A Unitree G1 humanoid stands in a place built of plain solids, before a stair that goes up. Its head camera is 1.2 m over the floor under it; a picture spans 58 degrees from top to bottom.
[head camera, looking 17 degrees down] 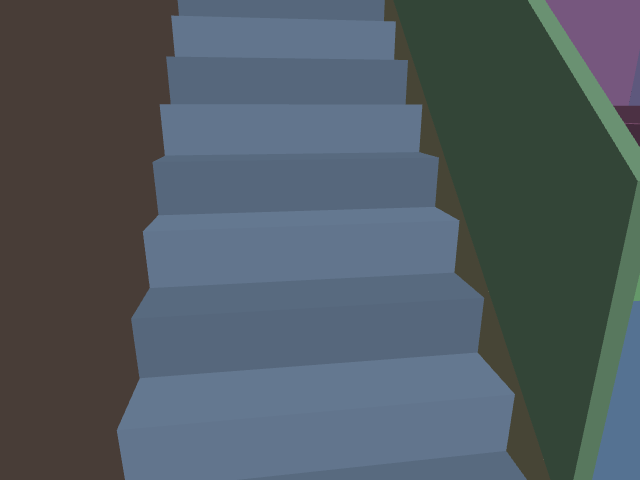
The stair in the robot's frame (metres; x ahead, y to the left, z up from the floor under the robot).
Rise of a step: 0.20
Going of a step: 0.23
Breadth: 1.10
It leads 8 degrees to the left of straight ahead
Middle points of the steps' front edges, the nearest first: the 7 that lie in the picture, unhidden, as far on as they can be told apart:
1.00 -0.02 0.41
1.22 0.01 0.61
1.44 0.04 0.81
1.67 0.07 1.01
1.89 0.10 1.21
2.12 0.13 1.42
2.34 0.16 1.62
